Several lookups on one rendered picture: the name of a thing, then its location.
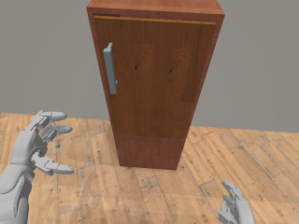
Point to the cupboard door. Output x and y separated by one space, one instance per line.
158 64

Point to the left robot forearm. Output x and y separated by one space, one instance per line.
15 187

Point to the left robot hand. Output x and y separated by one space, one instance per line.
29 142

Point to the handle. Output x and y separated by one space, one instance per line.
112 82

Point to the right robot hand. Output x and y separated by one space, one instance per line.
241 212

